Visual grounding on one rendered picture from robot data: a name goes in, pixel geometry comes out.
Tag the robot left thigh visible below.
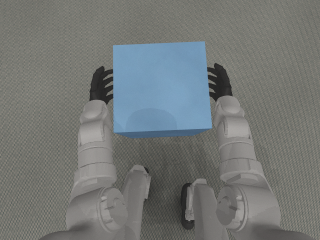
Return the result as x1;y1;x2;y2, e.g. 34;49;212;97
113;169;151;240

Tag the right robot forearm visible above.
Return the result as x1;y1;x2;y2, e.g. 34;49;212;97
213;95;281;213

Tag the robot right upper arm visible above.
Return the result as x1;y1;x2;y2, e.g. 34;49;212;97
216;183;315;240

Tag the carton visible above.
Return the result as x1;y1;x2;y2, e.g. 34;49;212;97
113;41;212;139

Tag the left robot hand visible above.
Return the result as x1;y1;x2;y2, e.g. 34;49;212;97
89;66;114;105

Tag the robot left upper arm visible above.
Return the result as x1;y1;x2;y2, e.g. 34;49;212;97
39;186;128;240

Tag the right robot hand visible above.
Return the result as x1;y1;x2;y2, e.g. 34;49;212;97
207;63;233;103

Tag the left robot forearm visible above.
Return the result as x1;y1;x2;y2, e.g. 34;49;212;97
66;99;117;227

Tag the right robot foot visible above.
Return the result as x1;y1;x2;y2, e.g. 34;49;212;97
180;183;195;230

